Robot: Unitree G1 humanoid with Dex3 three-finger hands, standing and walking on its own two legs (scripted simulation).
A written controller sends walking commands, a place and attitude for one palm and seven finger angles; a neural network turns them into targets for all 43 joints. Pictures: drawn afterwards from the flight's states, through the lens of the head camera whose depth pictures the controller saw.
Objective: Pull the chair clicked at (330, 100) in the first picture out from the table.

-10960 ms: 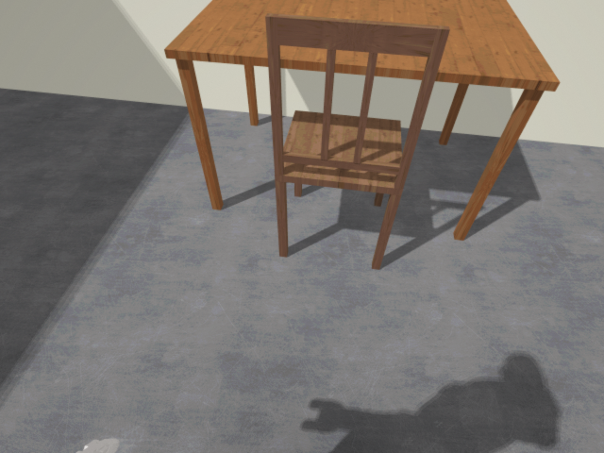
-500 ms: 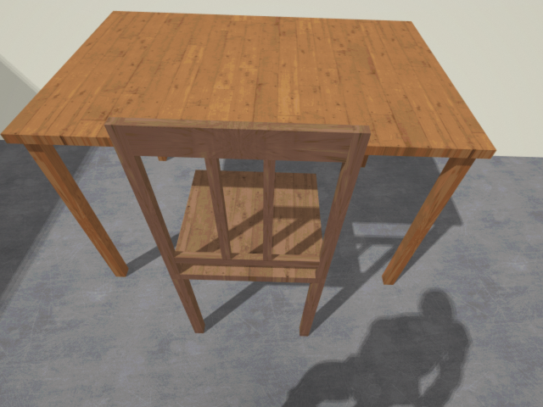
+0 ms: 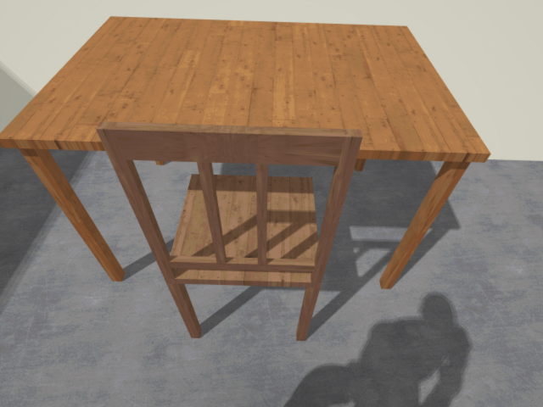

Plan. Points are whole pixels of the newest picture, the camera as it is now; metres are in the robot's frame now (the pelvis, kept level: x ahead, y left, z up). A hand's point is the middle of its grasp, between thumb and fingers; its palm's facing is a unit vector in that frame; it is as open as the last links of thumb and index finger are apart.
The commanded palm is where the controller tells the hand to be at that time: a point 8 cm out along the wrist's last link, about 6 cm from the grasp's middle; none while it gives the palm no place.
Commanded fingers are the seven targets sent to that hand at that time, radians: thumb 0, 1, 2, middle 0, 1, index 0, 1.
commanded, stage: shuffle to correct the standing spot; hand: left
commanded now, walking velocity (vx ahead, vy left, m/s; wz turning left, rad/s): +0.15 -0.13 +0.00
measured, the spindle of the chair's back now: (214, 218) +0.49 +0.15 -0.07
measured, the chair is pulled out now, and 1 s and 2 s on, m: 0.00 0.00 0.00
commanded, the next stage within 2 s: come to a stop and stand still in 0.06 s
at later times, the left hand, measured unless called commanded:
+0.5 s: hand out of the picture +0.02 +0.11 -0.18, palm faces +0.08 -0.98 -0.17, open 7.4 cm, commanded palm none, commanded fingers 0.00 0.90 0.90 -0.20 -0.30 -0.20 -0.30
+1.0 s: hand out of the picture +0.04 +0.20 -0.18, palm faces +0.01 -0.97 -0.22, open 7.4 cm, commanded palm none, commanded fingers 0.00 0.90 0.90 -0.20 -0.30 -0.20 -0.30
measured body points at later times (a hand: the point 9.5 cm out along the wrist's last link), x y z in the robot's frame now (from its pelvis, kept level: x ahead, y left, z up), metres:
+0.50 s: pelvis +0.05 -0.04 -0.01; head +0.08 -0.04 +0.44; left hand +0.02 +0.16 -0.17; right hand +0.08 -0.27 -0.17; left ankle +0.01 +0.08 -0.74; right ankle -0.02 -0.13 -0.74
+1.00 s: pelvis +0.01 +0.01 -0.01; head +0.01 +0.02 +0.44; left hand +0.04 +0.25 -0.16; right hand +0.04 -0.22 -0.15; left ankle +0.03 +0.07 -0.74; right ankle -0.02 -0.13 -0.74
